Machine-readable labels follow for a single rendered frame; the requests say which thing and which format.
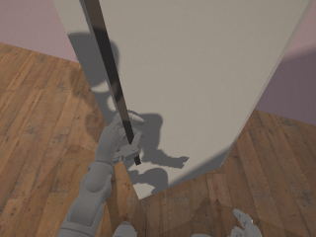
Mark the robot left hand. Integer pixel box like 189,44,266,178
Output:
94,112,145,168

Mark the robot right hand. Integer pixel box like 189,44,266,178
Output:
228,208,263,237

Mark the left robot shin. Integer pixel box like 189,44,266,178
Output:
121,221,131,226

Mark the left robot thigh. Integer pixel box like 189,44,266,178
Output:
112,224,137,237

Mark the handle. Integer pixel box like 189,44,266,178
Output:
84,0,141,166

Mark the fridge door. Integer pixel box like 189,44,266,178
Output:
52,0,309,200

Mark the left robot forearm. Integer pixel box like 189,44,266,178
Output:
56,162,114,237

